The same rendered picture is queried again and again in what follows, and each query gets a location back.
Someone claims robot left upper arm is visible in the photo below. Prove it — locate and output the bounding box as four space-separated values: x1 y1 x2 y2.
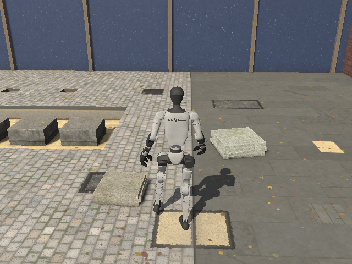
149 111 166 141

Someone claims robot torso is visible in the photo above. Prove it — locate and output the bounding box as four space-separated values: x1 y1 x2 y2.
164 108 190 165

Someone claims left robot foot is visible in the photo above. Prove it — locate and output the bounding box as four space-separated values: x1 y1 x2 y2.
153 201 161 212

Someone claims robot left forearm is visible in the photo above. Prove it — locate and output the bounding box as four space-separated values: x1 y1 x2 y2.
142 133 154 156

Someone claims robot right forearm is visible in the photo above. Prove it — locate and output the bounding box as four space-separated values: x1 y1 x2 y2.
197 132 206 149

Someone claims right robot hand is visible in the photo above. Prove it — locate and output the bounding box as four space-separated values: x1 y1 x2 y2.
193 146 206 155

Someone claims robot right upper arm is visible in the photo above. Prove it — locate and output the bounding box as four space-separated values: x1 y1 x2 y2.
188 111 203 140

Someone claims left robot hand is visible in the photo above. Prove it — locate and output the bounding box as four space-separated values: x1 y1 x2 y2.
140 153 152 167

